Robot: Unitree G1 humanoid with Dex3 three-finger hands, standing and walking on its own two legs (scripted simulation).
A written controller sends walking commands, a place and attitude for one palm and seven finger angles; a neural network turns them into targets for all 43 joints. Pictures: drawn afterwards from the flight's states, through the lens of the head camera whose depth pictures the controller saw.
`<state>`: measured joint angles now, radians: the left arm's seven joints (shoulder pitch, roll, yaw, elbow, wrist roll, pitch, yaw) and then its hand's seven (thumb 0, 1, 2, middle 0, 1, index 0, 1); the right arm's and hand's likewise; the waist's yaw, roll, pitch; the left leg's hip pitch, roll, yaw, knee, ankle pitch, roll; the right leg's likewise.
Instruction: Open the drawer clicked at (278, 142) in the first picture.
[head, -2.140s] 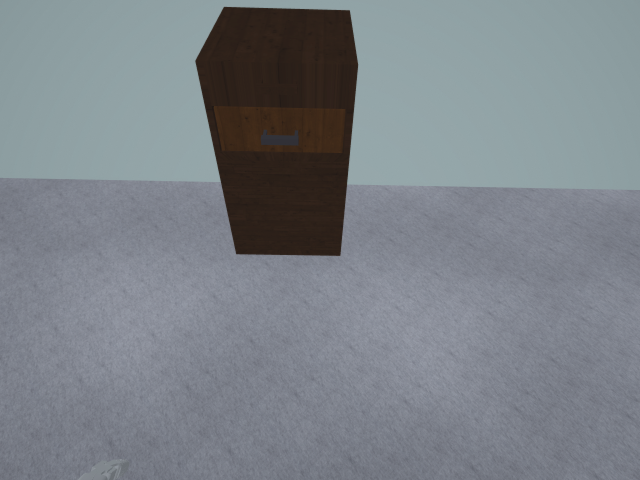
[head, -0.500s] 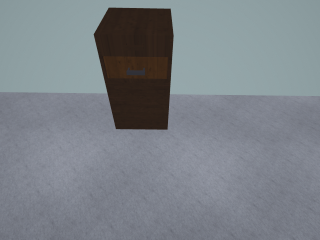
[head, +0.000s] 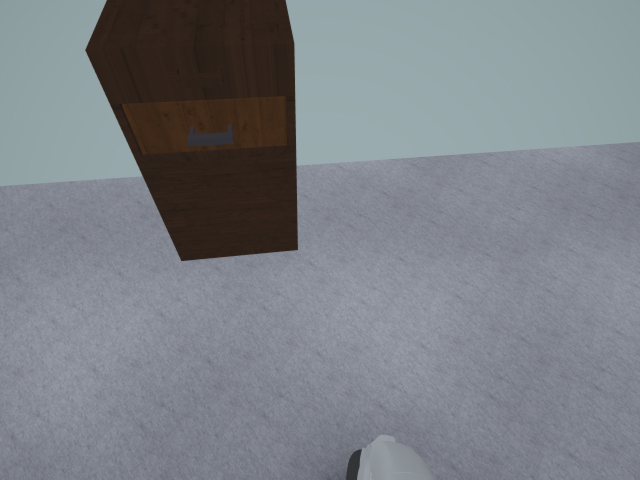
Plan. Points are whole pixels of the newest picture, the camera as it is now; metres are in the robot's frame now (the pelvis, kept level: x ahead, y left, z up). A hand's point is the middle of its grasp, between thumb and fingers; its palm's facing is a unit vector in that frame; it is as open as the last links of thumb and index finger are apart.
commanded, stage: turn to face it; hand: left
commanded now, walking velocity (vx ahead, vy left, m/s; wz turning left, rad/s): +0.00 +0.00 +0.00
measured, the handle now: (211, 134) +0.89 +0.29 -0.17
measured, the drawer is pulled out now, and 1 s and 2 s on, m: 0.00 0.00 0.00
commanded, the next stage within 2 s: take the last steps up to it in 0.26 s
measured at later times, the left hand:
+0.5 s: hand (185, 455) +0.17 +0.20 -0.18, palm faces +0.14 -0.98 -0.14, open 7.2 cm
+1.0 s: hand (221, 358) +0.31 +0.17 -0.16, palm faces +0.17 -0.96 -0.22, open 7.3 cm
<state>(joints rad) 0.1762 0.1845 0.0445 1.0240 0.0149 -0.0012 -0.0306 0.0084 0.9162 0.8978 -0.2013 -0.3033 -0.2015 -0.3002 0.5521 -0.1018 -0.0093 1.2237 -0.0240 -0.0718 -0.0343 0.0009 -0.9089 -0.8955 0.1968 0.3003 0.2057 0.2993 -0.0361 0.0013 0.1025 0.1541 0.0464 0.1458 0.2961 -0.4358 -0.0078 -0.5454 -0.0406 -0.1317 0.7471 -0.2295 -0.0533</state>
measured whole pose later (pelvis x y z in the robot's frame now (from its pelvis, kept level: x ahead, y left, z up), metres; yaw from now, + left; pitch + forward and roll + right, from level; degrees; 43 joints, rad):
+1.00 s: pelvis +0.27 -0.02 +0.00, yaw +7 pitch -2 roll +1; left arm 0.23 0.14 0.06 1.04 0.02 -0.06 0.00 0.01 0.92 0.90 -0.20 -0.30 -0.20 -0.30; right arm 0.43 -0.12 -0.05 1.18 -0.03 -0.01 -0.01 0.00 -0.91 -0.90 0.20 0.30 0.20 0.30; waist -0.02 0.05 0.03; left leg -0.26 0.05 0.06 0.92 -0.48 0.03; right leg -0.28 -0.05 -0.16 0.59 -0.27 -0.05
